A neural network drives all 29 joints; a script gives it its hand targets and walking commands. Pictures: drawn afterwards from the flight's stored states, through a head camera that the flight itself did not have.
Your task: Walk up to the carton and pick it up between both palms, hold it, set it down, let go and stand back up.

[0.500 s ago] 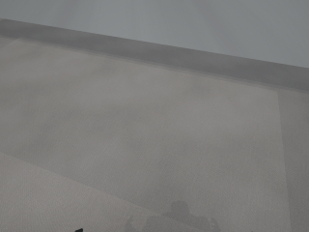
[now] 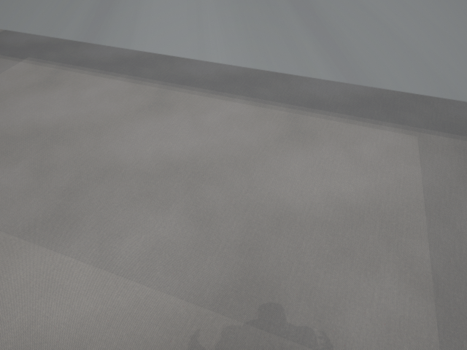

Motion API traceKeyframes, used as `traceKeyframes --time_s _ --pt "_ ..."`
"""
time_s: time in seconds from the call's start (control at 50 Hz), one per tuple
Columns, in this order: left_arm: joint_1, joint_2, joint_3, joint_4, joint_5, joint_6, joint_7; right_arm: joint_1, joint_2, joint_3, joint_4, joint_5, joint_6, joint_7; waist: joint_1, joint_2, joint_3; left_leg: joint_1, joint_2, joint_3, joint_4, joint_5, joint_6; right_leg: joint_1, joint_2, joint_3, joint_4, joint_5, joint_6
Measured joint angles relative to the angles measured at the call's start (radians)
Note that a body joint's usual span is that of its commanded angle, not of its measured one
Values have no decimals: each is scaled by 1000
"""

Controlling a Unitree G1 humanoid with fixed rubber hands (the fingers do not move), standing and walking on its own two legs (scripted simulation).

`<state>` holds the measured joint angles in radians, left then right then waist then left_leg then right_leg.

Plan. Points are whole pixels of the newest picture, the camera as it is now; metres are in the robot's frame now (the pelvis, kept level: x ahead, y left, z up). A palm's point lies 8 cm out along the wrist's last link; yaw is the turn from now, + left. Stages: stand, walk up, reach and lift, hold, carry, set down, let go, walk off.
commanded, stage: walk up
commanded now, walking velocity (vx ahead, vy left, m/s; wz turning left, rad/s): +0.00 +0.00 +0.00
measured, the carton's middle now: out of the picture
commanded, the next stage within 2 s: none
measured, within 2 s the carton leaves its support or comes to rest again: neither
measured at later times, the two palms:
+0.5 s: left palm out of the picture -0.06 +0.26 -0.08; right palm out of the picture +0.13 -0.29 -0.11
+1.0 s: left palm out of the picture -0.37 +0.23 -0.13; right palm out of the picture +0.05 -0.17 -0.08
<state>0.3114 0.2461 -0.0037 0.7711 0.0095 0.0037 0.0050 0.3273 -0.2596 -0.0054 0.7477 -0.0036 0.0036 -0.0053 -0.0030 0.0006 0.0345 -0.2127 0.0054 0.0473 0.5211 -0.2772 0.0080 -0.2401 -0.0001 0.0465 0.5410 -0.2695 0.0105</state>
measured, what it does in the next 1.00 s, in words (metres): walks backwards, turning left: left foot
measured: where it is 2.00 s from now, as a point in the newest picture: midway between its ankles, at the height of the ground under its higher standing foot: outside the picture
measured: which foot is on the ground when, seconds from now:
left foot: down 0.00-0.30, up 0.32-0.72, down 0.74-1.00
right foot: down 0.00-0.76, up 0.78-1.00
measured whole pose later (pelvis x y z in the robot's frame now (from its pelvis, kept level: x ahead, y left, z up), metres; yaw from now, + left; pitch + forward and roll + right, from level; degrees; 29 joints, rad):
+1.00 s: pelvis -0.21 -0.02 +0.00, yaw +50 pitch -3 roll -1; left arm 0.31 0.35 0.07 0.77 0.00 0.00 0.03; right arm 0.29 -0.32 -0.05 0.75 -0.05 0.07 0.08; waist -0.06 -0.08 0.07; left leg -0.32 -0.06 -0.12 0.56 -0.19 0.04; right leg -0.46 -0.01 -0.07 0.91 -0.40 0.00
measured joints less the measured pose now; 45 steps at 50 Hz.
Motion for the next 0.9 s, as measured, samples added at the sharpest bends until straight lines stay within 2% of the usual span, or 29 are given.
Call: traceKeyframes --time_s 0.08,0.12,0.16,0.2,0.26,0.28,0.3,0.32,0.34,0.38,0.4,0.44,0.5,0.62,0.7,0.74,0.76,0.78,0.82,0.84,0.9 --pt "1 1 1 3 -1 -1 1 2 0 0 5 0 0 0 0 0 0 2 0 1 -2 1 0 1 0 1 -1 1 0" --pt "-15 7 3 -2 3 7 2 3 -1 -3 -2 -3 2 6 -16 -1 3 -22 -7 -18 16 1 1 -12 -7 -18 14 -4 -4" --pt "-67 27 14 -20 5 16 5 -1 -8 -7 -14 -11 7 19 -27 -16 27 -65 -28 -50 51 5 4 -55 -28 -50 77 -23 -23" --pt "-119 47 29 -42 -1 16 11 -14 -22 -13 -27 -18 17 30 -26 -30 58 -100 -45 -72 81 11 6 -102 -35 -51 152 -41 -49" --pt "-179 64 40 -58 -12 15 24 -27 -44 -30 -49 -26 38 37 -43 -37 85 -141 -74 -129 86 42 -6 -124 -4 -20 199 -132 -52" --pt "-191 66 39 -63 -15 12 28 -30 -54 -35 -58 -29 46 37 -45 -35 89 -153 -85 -148 81 57 -12 -118 5 -21 177 -129 -50" --pt "-201 60 36 -66 -16 7 31 -37 -67 -40 -65 -32 54 36 -44 -23 95 -166 -89 -169 81 70 -19 -113 10 -29 143 -61 -50" --pt "-206 52 28 -66 -12 1 34 -47 -82 -46 -70 -37 61 35 -44 0 104 -181 -88 -191 99 61 -25 -110 13 -52 126 -17 -49" --pt "-207 49 18 -66 -1 -4 36 -56 -88 -53 -75 -46 67 32 -46 10 108 -209 -94 -190 160 -3 -33 -108 5 -73 117 -6 -50" --pt "-204 48 11 -53 19 -3 40 -69 -94 -60 -81 -72 78 29 -43 6 106 -275 -99 -141 365 -147 -56 -98 -31 -107 97 -5 -57" --pt "-199 45 10 -44 25 -1 43 -73 -99 -63 -83 -80 82 32 -39 7 103 -297 -93 -126 455 -174 -62 -88 -46 -122 79 2 -57" --pt "-187 37 11 -33 32 2 46 -80 -116 -71 -87 -83 85 44 -32 25 97 -319 -62 -123 567 -150 -70 -66 -65 -160 38 26 -53" --pt "-173 38 18 -28 36 -1 46 -92 -127 -74 -79 -77 90 67 -27 48 100 -309 10 -130 597 -85 -83 -49 -86 -221 15 50 -50" --pt "-149 62 38 -30 54 -17 40 -127 -101 -63 -50 -61 99 106 -10 45 127 -232 124 -96 467 -99 -85 -54 -153 -326 48 61 -53" --pt "-122 91 55 -22 66 -14 40 -140 -79 -55 -41 -44 84 128 4 21 127 -147 148 -58 326 -158 -45 -75 -217 -385 93 63 -40" --pt "-101 111 66 -12 68 -5 41 -136 -70 -54 -35 -33 70 135 8 4 108 -89 141 -41 240 -139 -19 -100 -251 -405 135 51 -32" --pt "-94 127 75 -1 65 2 40 -140 -56 -54 -23 -30 60 133 12 -27 112 -83 117 -36 229 -107 -33 -114 -280 -392 175 14 -31" --pt "-84 140 85 10 58 13 36 -139 -41 -49 -13 -27 52 127 14 -58 114 -80 94 -31 233 -95 -39 -133 -288 -349 226 -79 -25" --pt "-58 152 97 23 29 40 28 -116 -23 -35 1 -20 46 112 -7 -82 91 -93 67 -56 229 -85 -17 -184 -221 -224 353 -251 -7" --pt "-51 155 99 26 14 47 25 -102 -17 -30 12 -19 47 102 -20 -90 80 -94 53 -74 208 -70 -2 -205 -181 -174 411 -277 -5" --pt "-36 144 95 22 -6 27 21 -62 -23 -27 27 -38 60 80 -38 -97 57 -88 12 -118 118 3 22 -244 -91 -115 487 -212 -10"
